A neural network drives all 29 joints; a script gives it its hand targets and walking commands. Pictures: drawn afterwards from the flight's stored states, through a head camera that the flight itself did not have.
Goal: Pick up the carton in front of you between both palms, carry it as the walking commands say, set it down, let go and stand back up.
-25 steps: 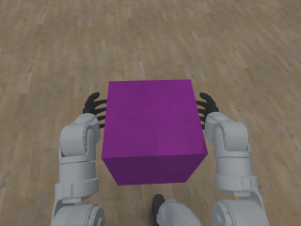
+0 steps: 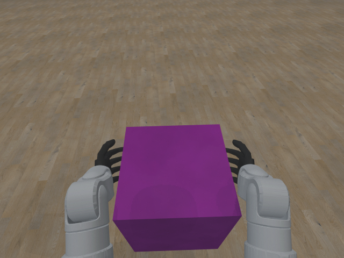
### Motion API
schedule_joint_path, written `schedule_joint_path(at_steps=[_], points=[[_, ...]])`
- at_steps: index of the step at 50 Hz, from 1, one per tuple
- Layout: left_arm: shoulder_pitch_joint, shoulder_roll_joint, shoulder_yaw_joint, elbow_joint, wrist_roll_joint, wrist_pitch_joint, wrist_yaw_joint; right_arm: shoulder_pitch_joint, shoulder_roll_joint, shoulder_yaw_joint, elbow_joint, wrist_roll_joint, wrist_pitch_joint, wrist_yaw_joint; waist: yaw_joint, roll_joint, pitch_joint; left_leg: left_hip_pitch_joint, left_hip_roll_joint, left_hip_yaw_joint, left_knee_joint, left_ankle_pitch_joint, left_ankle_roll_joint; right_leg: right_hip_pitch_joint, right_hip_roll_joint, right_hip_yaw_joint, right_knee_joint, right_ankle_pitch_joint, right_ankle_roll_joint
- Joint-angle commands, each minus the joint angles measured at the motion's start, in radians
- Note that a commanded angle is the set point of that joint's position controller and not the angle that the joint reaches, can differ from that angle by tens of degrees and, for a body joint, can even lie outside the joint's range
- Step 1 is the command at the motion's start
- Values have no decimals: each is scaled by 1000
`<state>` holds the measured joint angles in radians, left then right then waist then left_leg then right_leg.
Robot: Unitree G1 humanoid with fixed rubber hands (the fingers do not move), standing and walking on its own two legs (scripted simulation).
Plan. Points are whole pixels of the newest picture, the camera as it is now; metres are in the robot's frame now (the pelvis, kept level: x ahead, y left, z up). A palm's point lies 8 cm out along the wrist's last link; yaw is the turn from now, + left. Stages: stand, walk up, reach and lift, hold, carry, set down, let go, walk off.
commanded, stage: carry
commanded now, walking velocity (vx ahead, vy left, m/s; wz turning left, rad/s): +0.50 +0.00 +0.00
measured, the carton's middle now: (174, 191) +0.28 +0.00 +0.03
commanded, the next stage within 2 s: none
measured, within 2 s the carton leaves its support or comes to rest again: neither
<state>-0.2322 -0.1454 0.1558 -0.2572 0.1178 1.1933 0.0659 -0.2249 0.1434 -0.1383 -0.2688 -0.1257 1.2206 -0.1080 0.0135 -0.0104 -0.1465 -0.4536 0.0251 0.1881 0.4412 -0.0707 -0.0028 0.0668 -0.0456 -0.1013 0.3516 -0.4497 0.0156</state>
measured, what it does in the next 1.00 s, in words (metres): walks ahead: right foot, then left foot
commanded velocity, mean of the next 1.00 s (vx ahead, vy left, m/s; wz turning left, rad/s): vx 0.33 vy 0.00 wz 0.00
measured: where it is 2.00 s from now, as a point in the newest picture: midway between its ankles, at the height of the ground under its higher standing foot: (172, 207)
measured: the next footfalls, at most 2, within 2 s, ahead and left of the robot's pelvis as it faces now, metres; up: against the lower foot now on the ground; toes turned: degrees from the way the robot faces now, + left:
right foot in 0.56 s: +0.52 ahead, -0.11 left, +0.00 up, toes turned -11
left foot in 0.98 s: +0.74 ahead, +0.10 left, +0.00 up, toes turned -15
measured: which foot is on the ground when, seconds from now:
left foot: down 0.00-0.58, up 0.60-0.96, down 0.98-1.00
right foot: down 0.00-0.00, up 0.02-0.54, down 0.56-1.00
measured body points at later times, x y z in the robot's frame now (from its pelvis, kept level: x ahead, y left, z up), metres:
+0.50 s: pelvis +0.29 +0.01 +0.01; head +0.26 +0.02 +0.46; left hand +0.57 +0.15 +0.10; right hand +0.56 -0.15 +0.10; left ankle +0.13 +0.09 -0.73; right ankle +0.45 -0.12 -0.70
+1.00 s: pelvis +0.59 +0.01 +0.01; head +0.57 +0.01 +0.46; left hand +0.87 +0.15 +0.11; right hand +0.86 -0.15 +0.10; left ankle +0.70 +0.10 -0.73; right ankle +0.48 -0.10 -0.73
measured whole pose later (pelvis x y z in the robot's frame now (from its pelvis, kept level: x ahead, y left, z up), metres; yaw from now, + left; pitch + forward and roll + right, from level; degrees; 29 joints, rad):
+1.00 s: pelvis +0.59 +0.01 +0.01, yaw +0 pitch +2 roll +0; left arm -0.18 -0.14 0.11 -0.37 0.11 1.20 0.08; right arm -0.18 0.14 -0.11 -0.38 -0.12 1.23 -0.10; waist 0.00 0.01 -0.09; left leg -0.42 0.05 0.19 0.41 0.01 0.02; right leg -0.09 -0.05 -0.18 0.47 -0.40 0.01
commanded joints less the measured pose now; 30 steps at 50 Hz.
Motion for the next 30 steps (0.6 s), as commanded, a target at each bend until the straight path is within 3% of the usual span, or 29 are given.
schedule_joint_path(at_steps=[1,2,3,4,5,6,8,11,16,20,24,26,27,28,29,30], points=[[-414,-861,-715,-13,-383,37,-254,-435,880,703,-3,396,8,270,-34,87,-257,513,185,-264,-61,-189,38,-299,-80,-74,492,420,-11],[-452,-876,-734,-42,-391,45,-250,-458,881,694,18,395,1,278,-30,346,-286,713,405,-699,-191,-311,177,-638,59,-20,732,4,15],[-471,-875,-744,-48,-394,43,-248,-443,906,700,11,413,-1,282,-32,286,-249,663,411,-745,-230,-269,205,-731,23,95,853,-45,-15],[-483,-906,-752,-51,-402,35,-250,-464,935,709,-13,426,-8,286,-30,221,-224,600,372,-644,-225,-174,191,-745,-18,111,887,-19,-37],[-479,-934,-760,-55,-408,23,-250,-483,960,719,-32,437,-15,290,-27,119,-230,546,344,-548,-216,-147,170,-726,-53,115,877,44,-47],[-472,-960,-767,-55,-412,12,-250,-499,980,732,-48,446,-23,293,-23,65,-225,481,331,-464,-237,-150,150,-700,-85,120,823,108,-48],[-443,-992,-776,-56,-414,-6,-246,-501,996,749,-76,460,-37,296,-21,86,-226,414,292,-343,-280,-200,127,-653,-92,91,734,183,-34],[-376,-997,-781,-57,-398,-26,-235,-449,980,758,-93,461,-48,303,-25,108,-205,436,272,-262,-325,-188,137,-700,-90,48,594,248,-4],[-333,-954,-790,-96,-389,-30,-222,-403,914,760,-138,456,-49,303,-29,109,-144,532,231,-165,-310,44,118,-782,-74,-12,388,378,18],[-354,-878,-789,-146,-400,-1,-212,-391,840,742,-163,442,-26,289,-34,126,-88,580,211,-107,-270,205,123,-775,-51,-51,287,421,2],[-368,-814,-766,-127,-402,37,-211,-390,785,723,-134,423,5,274,-39,153,-22,604,213,-76,-211,358,117,-714,-26,-88,179,417,-41],[-371,-801,-752,-111,-401,48,-212,-409,774,722,-130,424,17,272,-29,177,-68,582,200,-27,-80,599,86,-524,34,-144,130,393,-61],[-371,-804,-745,-97,-398,51,-214,-418,771,723,-130,426,22,271,-12,153,-123,520,168,30,77,635,59,-334,82,-190,82,374,-62],[-364,-802,-733,-87,-395,53,-217,-439,765,726,-131,427,25,272,9,93,-210,357,145,30,267,440,28,-83,8,-102,83,324,-67],[-380,-792,-717,-69,-381,50,-219,-468,789,739,-142,433,33,271,16,-130,-334,47,51,7,602,115,-22,199,-299,376,31,150,-196],[-346,-824,-719,-37,-386,44,-222,-483,797,734,-145,434,35,276,15,-305,-346,-164,-71,-83,804,-384,-24,266,-392,657,-107,259,-273]])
